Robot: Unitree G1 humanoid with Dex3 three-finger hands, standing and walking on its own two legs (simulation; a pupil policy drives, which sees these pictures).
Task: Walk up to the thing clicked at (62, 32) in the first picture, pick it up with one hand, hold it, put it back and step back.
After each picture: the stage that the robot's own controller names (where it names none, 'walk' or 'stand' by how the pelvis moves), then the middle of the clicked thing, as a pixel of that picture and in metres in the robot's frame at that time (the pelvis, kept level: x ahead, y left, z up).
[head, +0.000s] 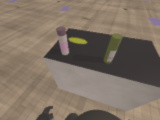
stand; (63, 42) +0.60 +0.29 +0.09
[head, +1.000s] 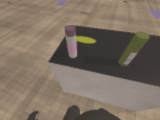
walk; (71, 43) +0.53 +0.18 +0.12
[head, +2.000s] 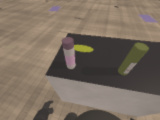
stand; (69, 55) +0.44 +0.18 +0.10
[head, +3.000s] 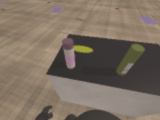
stand; (69, 55) +0.45 +0.19 +0.09
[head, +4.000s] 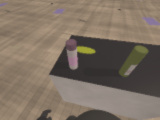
stand; (72, 55) +0.45 +0.17 +0.09
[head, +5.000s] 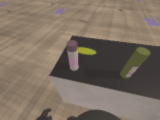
stand; (73, 57) +0.44 +0.16 +0.09
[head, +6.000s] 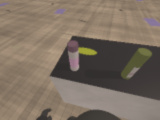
stand; (73, 57) +0.44 +0.16 +0.09
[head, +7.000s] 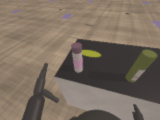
rise first; (77, 59) +0.44 +0.15 +0.09
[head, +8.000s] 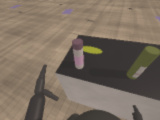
go down; (78, 55) +0.46 +0.15 +0.09
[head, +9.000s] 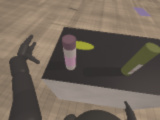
go down; (70, 55) +0.42 +0.14 +0.12
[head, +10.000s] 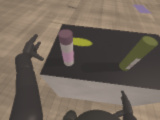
close in; (67, 50) +0.44 +0.14 +0.13
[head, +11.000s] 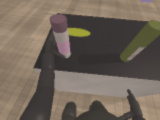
close in; (62, 40) +0.47 +0.15 +0.17
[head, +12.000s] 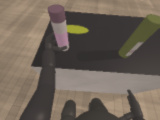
lift; (60, 32) +0.52 +0.15 +0.18
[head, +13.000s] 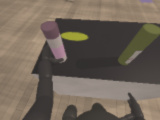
lift; (56, 45) +0.44 +0.18 +0.16
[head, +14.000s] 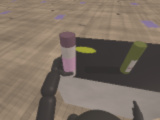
lift; (68, 57) +0.32 +0.14 +0.23
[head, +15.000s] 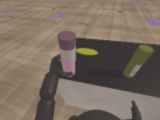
hold; (68, 58) +0.30 +0.14 +0.24
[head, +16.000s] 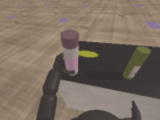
hold; (71, 56) +0.30 +0.12 +0.26
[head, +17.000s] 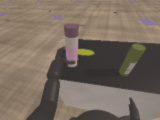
crouch; (71, 48) +0.39 +0.12 +0.24
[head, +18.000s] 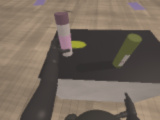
lower; (64, 36) +0.50 +0.13 +0.20
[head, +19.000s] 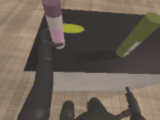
lower; (56, 28) +0.53 +0.16 +0.18
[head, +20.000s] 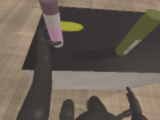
lower; (54, 26) +0.54 +0.16 +0.18
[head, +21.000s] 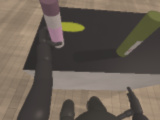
lower; (54, 27) +0.53 +0.16 +0.18
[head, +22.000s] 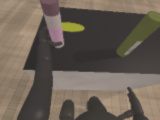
rest; (55, 27) +0.53 +0.16 +0.18
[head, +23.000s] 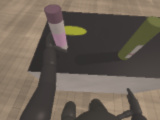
withdraw; (58, 32) +0.52 +0.16 +0.17
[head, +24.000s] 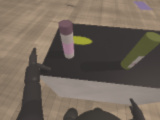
sink last; (67, 42) +0.49 +0.16 +0.15
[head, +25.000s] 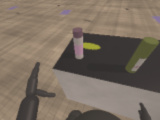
stand; (78, 45) +0.54 +0.16 +0.14
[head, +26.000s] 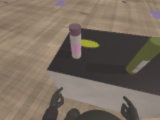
stand; (75, 43) +0.51 +0.15 +0.15
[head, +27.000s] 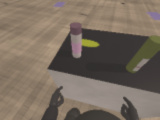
stand; (76, 42) +0.52 +0.15 +0.15
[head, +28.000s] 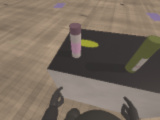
stand; (75, 42) +0.52 +0.15 +0.16
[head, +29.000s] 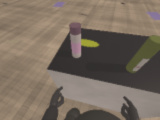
stand; (76, 42) +0.51 +0.15 +0.16
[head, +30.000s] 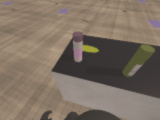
stand; (77, 48) +0.52 +0.15 +0.11
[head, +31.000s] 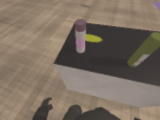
walk; (80, 38) +0.56 +0.12 +0.11
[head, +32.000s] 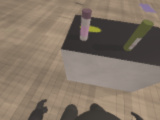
walk; (85, 26) +0.72 +0.13 +0.11
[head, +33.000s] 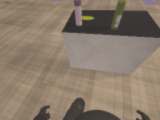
walk; (78, 13) +1.01 +0.26 +0.12
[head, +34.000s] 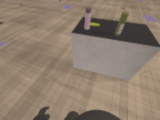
stand; (87, 19) +1.14 +0.13 +0.10
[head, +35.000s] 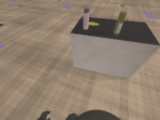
stand; (86, 19) +1.15 +0.14 +0.09
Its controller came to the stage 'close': yes
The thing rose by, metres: 0.18
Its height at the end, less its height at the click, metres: +0.00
